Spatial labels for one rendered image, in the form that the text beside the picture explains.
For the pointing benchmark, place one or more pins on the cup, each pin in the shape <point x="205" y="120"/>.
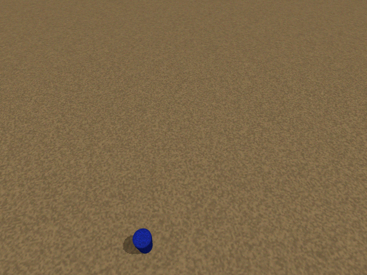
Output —
<point x="142" y="240"/>

